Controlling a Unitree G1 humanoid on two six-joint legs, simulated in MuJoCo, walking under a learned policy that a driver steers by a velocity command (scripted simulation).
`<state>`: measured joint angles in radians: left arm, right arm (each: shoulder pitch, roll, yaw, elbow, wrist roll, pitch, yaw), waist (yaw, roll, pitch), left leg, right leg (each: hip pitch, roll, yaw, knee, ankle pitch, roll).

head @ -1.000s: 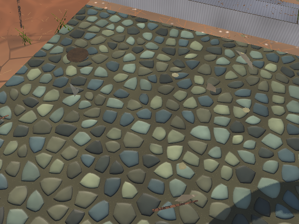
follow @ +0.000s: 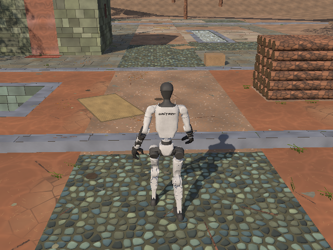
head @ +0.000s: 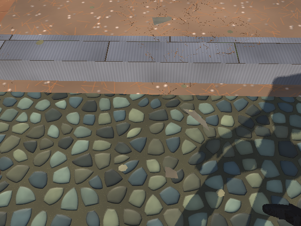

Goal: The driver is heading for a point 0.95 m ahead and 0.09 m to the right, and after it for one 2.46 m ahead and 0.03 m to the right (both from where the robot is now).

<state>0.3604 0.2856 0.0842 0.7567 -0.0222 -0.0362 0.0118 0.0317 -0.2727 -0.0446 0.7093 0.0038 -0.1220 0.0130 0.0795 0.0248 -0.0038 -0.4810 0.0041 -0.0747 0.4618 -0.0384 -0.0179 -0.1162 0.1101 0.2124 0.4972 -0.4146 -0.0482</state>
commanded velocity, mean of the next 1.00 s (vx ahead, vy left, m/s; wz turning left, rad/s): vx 0.50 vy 0.00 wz -0.28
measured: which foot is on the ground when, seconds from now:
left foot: up 0.00-0.00, down 0.02-0.54, up 0.56-1.00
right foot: down 0.00-0.02, up 0.04-0.52, down 0.54-1.00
